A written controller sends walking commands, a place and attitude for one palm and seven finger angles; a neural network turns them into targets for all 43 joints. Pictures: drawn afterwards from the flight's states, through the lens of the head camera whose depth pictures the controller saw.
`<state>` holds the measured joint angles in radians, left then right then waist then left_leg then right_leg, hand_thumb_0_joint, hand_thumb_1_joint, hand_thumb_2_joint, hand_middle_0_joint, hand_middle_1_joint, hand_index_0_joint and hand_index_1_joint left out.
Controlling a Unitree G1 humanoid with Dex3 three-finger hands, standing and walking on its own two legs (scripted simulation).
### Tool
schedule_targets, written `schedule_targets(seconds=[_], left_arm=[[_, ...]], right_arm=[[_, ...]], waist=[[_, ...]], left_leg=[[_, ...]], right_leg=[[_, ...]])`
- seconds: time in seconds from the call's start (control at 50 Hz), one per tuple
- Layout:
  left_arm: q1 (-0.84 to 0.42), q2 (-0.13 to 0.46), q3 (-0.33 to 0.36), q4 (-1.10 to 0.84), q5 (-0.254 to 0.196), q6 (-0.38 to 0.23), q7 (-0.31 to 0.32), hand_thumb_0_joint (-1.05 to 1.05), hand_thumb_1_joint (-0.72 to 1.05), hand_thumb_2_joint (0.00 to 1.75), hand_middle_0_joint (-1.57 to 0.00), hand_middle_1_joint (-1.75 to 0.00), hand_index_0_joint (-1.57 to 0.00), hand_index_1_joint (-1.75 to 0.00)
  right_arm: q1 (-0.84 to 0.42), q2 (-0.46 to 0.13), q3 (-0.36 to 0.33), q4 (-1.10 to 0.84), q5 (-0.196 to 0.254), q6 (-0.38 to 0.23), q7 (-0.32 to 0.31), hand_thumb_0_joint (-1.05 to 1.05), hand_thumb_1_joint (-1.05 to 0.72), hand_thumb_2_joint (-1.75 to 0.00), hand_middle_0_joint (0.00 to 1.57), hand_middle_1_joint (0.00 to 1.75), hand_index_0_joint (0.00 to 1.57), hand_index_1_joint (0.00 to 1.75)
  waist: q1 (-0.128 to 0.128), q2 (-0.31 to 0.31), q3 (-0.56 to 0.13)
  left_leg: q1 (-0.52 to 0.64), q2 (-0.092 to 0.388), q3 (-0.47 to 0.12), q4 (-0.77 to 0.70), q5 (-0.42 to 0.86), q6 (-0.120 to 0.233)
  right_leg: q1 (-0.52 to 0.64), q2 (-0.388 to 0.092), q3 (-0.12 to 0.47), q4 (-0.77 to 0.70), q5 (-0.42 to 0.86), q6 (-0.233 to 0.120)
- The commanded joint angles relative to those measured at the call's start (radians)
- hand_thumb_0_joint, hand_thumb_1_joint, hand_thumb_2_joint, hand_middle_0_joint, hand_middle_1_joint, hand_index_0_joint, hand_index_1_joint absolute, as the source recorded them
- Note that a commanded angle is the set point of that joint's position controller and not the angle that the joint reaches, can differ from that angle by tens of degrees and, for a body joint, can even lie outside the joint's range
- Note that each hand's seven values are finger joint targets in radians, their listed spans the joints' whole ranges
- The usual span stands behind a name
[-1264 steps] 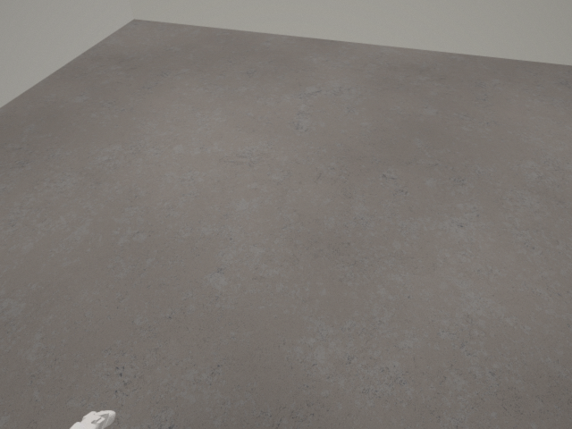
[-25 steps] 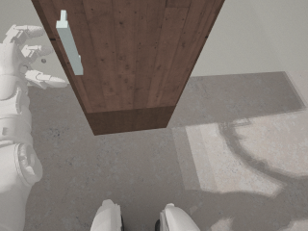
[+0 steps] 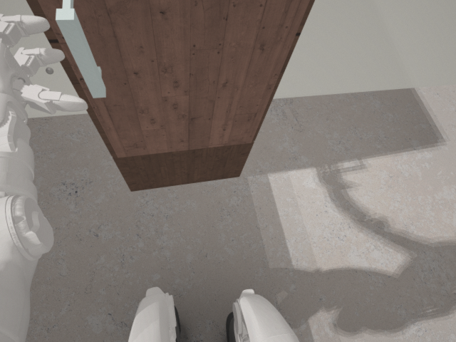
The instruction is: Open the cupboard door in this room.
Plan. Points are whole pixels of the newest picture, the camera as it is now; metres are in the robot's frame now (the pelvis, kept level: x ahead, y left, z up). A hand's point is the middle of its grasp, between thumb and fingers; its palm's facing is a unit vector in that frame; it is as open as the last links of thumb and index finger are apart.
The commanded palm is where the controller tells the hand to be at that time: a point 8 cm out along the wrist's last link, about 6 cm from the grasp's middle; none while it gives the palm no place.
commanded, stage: slide the fingers in behind the handle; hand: left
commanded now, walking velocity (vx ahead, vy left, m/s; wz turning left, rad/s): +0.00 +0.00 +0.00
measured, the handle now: (85, 50) +0.58 +0.19 +0.08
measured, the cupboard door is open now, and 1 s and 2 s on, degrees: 0 0 0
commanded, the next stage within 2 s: move the hooked fingers beside the handle in 1.44 s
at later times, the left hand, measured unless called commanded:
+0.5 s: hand (56, 70) +0.54 +0.22 +0.09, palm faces +0.14 -0.99 -0.01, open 14.2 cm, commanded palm +0.52 +0.22 +0.08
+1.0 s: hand (68, 76) +0.53 +0.20 +0.08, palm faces +0.19 -0.98 -0.03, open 15.2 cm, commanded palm +0.51 +0.17 +0.08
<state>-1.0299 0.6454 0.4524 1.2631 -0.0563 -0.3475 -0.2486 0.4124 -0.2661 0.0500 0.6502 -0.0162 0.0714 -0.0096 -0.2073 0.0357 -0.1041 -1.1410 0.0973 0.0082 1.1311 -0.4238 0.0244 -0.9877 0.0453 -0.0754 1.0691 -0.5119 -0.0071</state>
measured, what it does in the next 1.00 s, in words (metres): stands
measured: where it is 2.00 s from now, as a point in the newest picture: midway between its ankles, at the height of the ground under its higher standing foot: outside the picture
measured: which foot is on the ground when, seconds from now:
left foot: down 0.00-1.00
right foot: down 0.00-1.00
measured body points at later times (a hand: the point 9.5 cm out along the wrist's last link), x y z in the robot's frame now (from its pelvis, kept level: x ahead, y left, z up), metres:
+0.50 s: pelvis +0.01 +0.00 +0.00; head +0.15 +0.04 +0.43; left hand +0.52 +0.27 +0.09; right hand +0.00 -0.26 -0.10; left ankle +0.05 +0.11 -0.65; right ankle -0.01 -0.12 -0.65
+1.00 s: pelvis +0.01 +0.00 +0.00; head +0.15 +0.04 +0.43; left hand +0.51 +0.26 +0.09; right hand +0.02 -0.26 -0.11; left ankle +0.05 +0.11 -0.65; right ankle -0.01 -0.12 -0.65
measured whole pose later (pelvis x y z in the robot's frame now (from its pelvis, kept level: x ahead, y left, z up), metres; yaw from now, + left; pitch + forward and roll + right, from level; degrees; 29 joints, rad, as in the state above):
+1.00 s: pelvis +0.01 +0.00 +0.00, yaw +4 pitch +24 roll -5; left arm -1.01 0.41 0.19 1.18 -0.12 -0.40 0.03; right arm 0.38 -0.24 -0.01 0.72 -0.05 0.04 0.06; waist -0.13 0.04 -0.12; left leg -1.11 0.05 -0.04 1.12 -0.43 0.02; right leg -0.93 0.01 -0.13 1.05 -0.54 -0.01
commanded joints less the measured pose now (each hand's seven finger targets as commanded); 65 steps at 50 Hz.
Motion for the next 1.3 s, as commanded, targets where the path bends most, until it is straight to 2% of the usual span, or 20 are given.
schedule_targets(seconds=[0.0,0.04,0.1,0.2,0.22,0.3,0.38,0.42,0.46,0.54,0.76,0.82,0.86,0.92,1.02,1.04,1.06,1.16,1.2,1.28], left_arm=[[-0.433,0.255,0.033,-0.244,-0.020,-0.084,0.009,0.00,-0.50,0.30,-0.30,-1.20,-0.30,-1.20],[-0.398,0.235,0.023,-0.228,-0.017,-0.079,0.011,0.00,-0.50,0.30,-0.30,-1.20,-0.30,-1.20],[-0.425,0.216,0.008,-0.247,-0.013,-0.077,0.023,0.00,-0.50,0.30,-0.30,-1.20,-0.30,-1.20],[-0.469,0.128,-0.052,-0.244,-0.015,-0.074,0.041,0.00,-0.50,0.30,-0.30,-1.20,-0.30,-1.20],[-0.460,0.139,-0.044,-0.246,-0.010,-0.076,0.046,0.00,-0.50,0.30,-0.30,-1.20,-0.30,-1.20],[-0.483,0.035,-0.112,-0.260,-0.008,-0.085,0.063,0.00,-0.50,0.30,-0.30,-1.20,-0.30,-1.20],[-0.500,-0.005,-0.140,-0.254,-0.006,-0.089,0.079,0.00,-0.50,0.30,-0.30,-1.20,-0.30,-1.20],[-0.534,-0.040,-0.171,-0.281,-0.002,-0.100,0.085,0.00,-0.50,0.30,-0.30,-1.20,-0.30,-1.20],[-0.538,-0.091,-0.211,-0.254,0.001,-0.098,0.093,0.00,-0.50,0.30,-0.30,-1.20,-0.30,-1.20],[-0.569,-0.133,-0.240,-0.301,0.003,-0.113,0.109,0.00,-0.50,0.30,-0.30,-1.20,-0.30,-1.20],[-0.572,-0.258,-0.329,-0.313,-0.003,-0.127,0.139,0.00,-0.50,0.30,-0.30,-1.20,-0.30,-1.20],[-0.593,-0.292,-0.356,-0.343,-0.002,-0.140,0.148,0.00,-0.50,0.30,-0.30,-1.20,-0.30,-1.20],[-0.589,-0.361,-0.404,-0.353,-0.005,-0.144,0.153,0.00,-0.50,0.30,-0.30,-1.20,-0.30,-1.20],[-0.593,-0.349,-0.395,-0.364,-0.008,-0.149,0.165,0.00,-0.50,0.30,-0.30,-1.20,-0.30,-1.20],[-0.598,-0.438,-0.461,-0.399,-0.003,-0.164,0.185,0.00,-0.50,0.30,-0.30,-1.20,-0.30,-1.20],[-0.612,-0.446,-0.462,-0.390,0.000,-0.162,0.193,0.00,-0.50,0.30,-0.30,-1.20,-0.30,-1.20],[-0.627,-0.408,-0.442,-0.380,0.009,-0.165,0.202,0.00,-0.50,0.30,-0.30,-1.20,-0.30,-1.20],[-0.636,-0.407,-0.450,-0.368,0.044,-0.176,0.225,0.00,-0.50,0.30,-0.30,-1.20,-0.30,-1.20],[-0.661,-0.415,-0.455,-0.371,0.039,-0.179,0.223,0.00,-0.50,0.30,-0.30,-1.20,-0.30,-1.20],[-0.638,-0.388,-0.435,-0.360,0.030,-0.174,0.210,0.00,-0.50,0.30,-0.30,-1.20,-0.30,-1.20]], right_arm=[[0.194,-0.198,-0.073,-0.033,-0.011,-0.016,-0.013,0.00,-0.90,-0.90,0.20,0.30,0.20,0.30],[0.192,-0.193,-0.073,-0.036,-0.008,-0.014,-0.008,0.00,-0.90,-0.90,0.20,0.30,0.20,0.30],[0.199,-0.194,-0.075,-0.032,-0.010,-0.009,-0.007,0.00,-0.90,-0.90,0.20,0.30,0.20,0.30],[0.205,-0.191,-0.080,-0.016,-0.014,-0.014,-0.002,0.00,-0.90,-0.90,0.20,0.30,0.20,0.30],[0.205,-0.195,-0.083,-0.016,-0.013,-0.013,-0.001,0.00,-0.90,-0.90,0.20,0.30,0.20,0.30],[0.207,-0.186,-0.089,-0.006,-0.022,-0.017,0.009,0.00,-0.90,-0.90,0.20,0.30,0.20,0.30],[0.201,-0.187,-0.093,0.006,-0.025,-0.018,0.014,0.00,-0.90,-0.90,0.20,0.30,0.20,0.30],[0.198,-0.185,-0.094,0.007,-0.028,-0.021,0.018,0.00,-0.90,-0.90,0.20,0.30,0.20,0.30],[0.194,-0.182,-0.096,0.013,-0.028,-0.022,0.022,0.00,-0.90,-0.90,0.20,0.30,0.20,0.30],[0.194,-0.180,-0.103,0.018,-0.035,-0.028,0.029,0.00,-0.90,-0.90,0.20,0.30,0.20,0.30],[0.175,-0.169,-0.110,0.033,-0.035,-0.033,0.045,0.00,-0.90,-0.90,0.20,0.30,0.20,0.30],[0.174,-0.166,-0.113,0.037,-0.038,-0.036,0.048,0.00,-0.90,-0.90,0.20,0.30,0.20,0.30],[0.165,-0.158,-0.116,0.038,-0.039,-0.039,0.054,0.00,-0.90,-0.90,0.20,0.30,0.20,0.30],[0.166,-0.164,-0.119,0.046,-0.040,-0.040,0.055,0.00,-0.90,-0.90,0.20,0.30,0.20,0.30],[0.154,-0.153,-0.123,0.049,-0.040,-0.047,0.062,0.00,-0.90,-0.90,0.20,0.30,0.20,0.30],[0.154,-0.152,-0.124,0.051,-0.042,-0.047,0.063,0.00,-0.90,-0.90,0.20,0.30,0.20,0.30],[0.158,-0.158,-0.125,0.059,-0.043,-0.046,0.061,0.00,-0.90,-0.90,0.20,0.30,0.20,0.30],[0.157,-0.156,-0.124,0.055,-0.048,-0.052,0.064,0.00,-0.90,-0.90,0.20,0.30,0.20,0.30],[0.159,-0.155,-0.122,0.059,-0.049,-0.053,0.062,0.00,-0.90,-0.90,0.20,0.30,0.20,0.30],[0.153,-0.157,-0.122,0.055,-0.044,-0.052,0.059,0.00,-0.90,-0.90,0.20,0.30,0.20,0.30]], waist=[[0.001,0.178,-0.534],[0.010,0.185,-0.524],[-0.002,0.176,-0.510],[-0.029,0.176,-0.482],[-0.019,0.184,-0.494],[-0.035,0.214,-0.502],[-0.046,0.183,-0.487],[-0.049,0.218,-0.510],[-0.061,0.203,-0.474],[-0.059,0.230,-0.540],[-0.069,0.199,-0.518],[-0.068,0.223,-0.539],[-0.075,0.226,-0.536],[-0.076,0.209,-0.542],[-0.079,0.234,-0.544],[-0.089,0.208,-0.532],[-0.085,0.201,-0.521],[-0.082,0.217,-0.540],[-0.093,0.214,-0.532],[-0.084,0.189,-0.549]], left_leg=[[0.586,-0.035,-0.084,-0.085,0.355,0.013],[0.583,-0.037,-0.078,-0.088,0.362,0.010],[0.591,-0.036,-0.082,-0.092,0.354,0.011],[0.622,-0.034,-0.096,-0.101,0.335,0.009],[0.637,-0.033,-0.099,-0.104,0.338,0.005],[0.700,-0.032,-0.117,-0.103,0.369,-0.001],[0.693,-0.033,-0.122,-0.103,0.357,-0.002],[0.725,-0.033,-0.129,-0.099,0.371,-0.005],[0.714,-0.033,-0.137,-0.106,0.328,-0.007],[0.770,-0.035,-0.144,-0.095,0.380,-0.010],[0.761,-0.048,-0.143,-0.098,0.367,-0.008],[0.801,-0.046,-0.152,-0.101,0.399,-0.012],[0.816,-0.047,-0.153,-0.100,0.390,-0.013],[0.816,-0.047,-0.155,-0.100,0.408,-0.012],[0.849,-0.046,-0.164,-0.104,0.421,-0.016],[0.828,-0.050,-0.159,-0.101,0.392,-0.013],[0.810,-0.050,-0.162,-0.104,0.372,-0.015],[0.809,-0.056,-0.160,-0.100,0.358,-0.012],[0.807,-0.057,-0.159,-0.098,0.356,-0.009],[0.790,-0.060,-0.149,-0.095,0.357,-0.007]], right_leg=[[0.050,0.037,0.033,-0.142,0.306,-0.010],[0.054,0.036,0.032,-0.146,0.315,-0.009],[0.045,0.037,0.031,-0.149,0.308,-0.010],[-0.008,0.037,0.021,-0.158,0.273,-0.011],[-0.013,0.036,0.019,-0.157,0.268,-0.012],[-0.062,0.036,0.008,-0.151,0.267,-0.020],[-0.065,0.033,0.006,-0.154,0.265,-0.018],[-0.089,0.032,0.005,-0.148,0.266,-0.021],[-0.110,0.031,-0.001,-0.150,0.240,-0.022],[-0.112,0.029,-0.003,-0.141,0.266,-0.026],[-0.091,0.034,-0.007,-0.149,0.278,-0.028],[-0.101,0.032,-0.011,-0.143,0.286,-0.031],[-0.115,0.033,-0.013,-0.146,0.281,-0.031],[-0.102,0.033,-0.012,-0.146,0.297,-0.030],[-0.123,0.032,-0.016,-0.140,0.295,-0.030],[-0.122,0.032,-0.017,-0.143,0.292,-0.028],[-0.120,0.030,-0.014,-0.140,0.280,-0.029],[-0.131,0.027,-0.009,-0.134,0.266,-0.032],[-0.131,0.027,-0.008,-0.135,0.269,-0.031],[-0.098,0.029,-0.005,-0.142,0.280,-0.032]])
